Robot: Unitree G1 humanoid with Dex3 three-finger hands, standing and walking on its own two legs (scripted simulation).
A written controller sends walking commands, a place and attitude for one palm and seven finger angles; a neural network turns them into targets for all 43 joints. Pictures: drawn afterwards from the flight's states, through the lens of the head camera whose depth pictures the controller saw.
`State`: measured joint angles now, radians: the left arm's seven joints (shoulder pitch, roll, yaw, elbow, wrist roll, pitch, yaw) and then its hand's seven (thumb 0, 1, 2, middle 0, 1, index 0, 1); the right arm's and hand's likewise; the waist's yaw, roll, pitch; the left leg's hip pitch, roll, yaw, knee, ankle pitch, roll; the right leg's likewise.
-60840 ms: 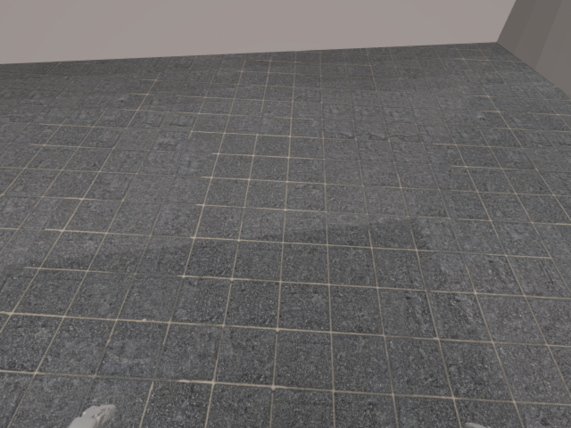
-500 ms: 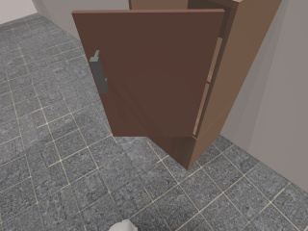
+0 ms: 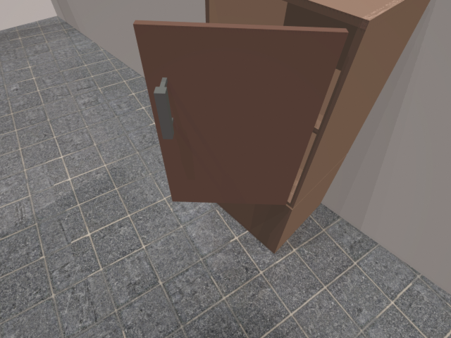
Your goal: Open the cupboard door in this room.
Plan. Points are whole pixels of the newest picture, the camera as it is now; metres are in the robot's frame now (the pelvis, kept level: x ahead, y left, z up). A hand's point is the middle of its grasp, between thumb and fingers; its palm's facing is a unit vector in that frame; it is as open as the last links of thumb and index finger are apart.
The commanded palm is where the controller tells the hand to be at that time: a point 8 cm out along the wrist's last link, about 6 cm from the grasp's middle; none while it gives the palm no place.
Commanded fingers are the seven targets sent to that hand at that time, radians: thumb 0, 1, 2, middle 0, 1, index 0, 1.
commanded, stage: come to a stop and stand still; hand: left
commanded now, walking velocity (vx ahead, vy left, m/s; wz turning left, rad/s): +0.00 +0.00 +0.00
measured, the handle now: (166, 108) +0.56 +0.17 +0.09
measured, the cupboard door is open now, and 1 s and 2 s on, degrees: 44 44 44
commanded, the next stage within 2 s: look again from close up in 1.34 s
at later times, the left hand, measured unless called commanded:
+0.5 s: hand out of the picture +0.05 +0.17 -0.17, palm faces -0.02 -0.97 -0.23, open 7.3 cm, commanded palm none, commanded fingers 0.00 0.90 0.90 -0.20 -0.30 -0.20 -0.30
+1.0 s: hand out of the picture +0.07 +0.13 -0.17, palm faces +0.00 -0.97 -0.22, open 7.4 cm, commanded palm none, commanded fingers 0.00 0.90 0.90 -0.20 -0.30 -0.20 -0.30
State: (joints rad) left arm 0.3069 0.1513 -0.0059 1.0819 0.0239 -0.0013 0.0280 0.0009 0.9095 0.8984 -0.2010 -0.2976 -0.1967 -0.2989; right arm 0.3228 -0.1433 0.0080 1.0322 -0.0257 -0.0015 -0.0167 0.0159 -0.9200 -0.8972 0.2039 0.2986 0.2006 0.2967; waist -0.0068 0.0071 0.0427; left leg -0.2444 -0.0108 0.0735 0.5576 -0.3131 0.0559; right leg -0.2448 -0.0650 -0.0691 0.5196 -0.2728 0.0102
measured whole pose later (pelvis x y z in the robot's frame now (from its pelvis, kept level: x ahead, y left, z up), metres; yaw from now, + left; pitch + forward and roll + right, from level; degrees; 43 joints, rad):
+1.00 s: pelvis +0.04 -0.05 +0.01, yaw +0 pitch +0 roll +1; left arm 0.22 0.17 0.00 1.10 0.01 -0.02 0.03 0.00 0.91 0.90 -0.20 -0.30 -0.20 -0.30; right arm 0.21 -0.17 0.01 1.12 -0.01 -0.01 -0.04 0.01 -0.91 -0.90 0.20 0.30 0.20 0.30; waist 0.01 0.00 0.06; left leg -0.10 0.03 0.06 0.40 -0.30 -0.02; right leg -0.15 -0.02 -0.08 0.47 -0.31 -0.02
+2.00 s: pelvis +0.02 -0.06 +0.01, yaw +1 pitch -1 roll +1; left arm 0.24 0.18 0.00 1.12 0.01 -0.02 0.02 0.00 0.91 0.90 -0.20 -0.30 -0.20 -0.30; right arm 0.24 -0.15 0.01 1.15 -0.02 -0.02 -0.03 0.01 -0.91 -0.90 0.20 0.30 0.20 0.30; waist 0.01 -0.02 0.06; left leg -0.12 0.04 0.04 0.38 -0.24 -0.03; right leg -0.15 -0.01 -0.10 0.43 -0.25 -0.03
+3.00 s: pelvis -0.01 -0.03 -0.04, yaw +2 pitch +7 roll -1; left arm 0.28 0.28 0.29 0.03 -0.30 -0.31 -0.29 0.00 -0.07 0.49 -0.27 -0.92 -0.26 -0.92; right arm 0.30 -0.28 0.02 0.61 0.04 -0.25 -0.08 0.02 -0.90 -0.90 0.21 0.30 0.20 0.30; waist 0.01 0.03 -0.06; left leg -0.57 0.03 0.02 0.87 -0.43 0.01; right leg -0.56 -0.04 -0.11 0.84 -0.41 -0.01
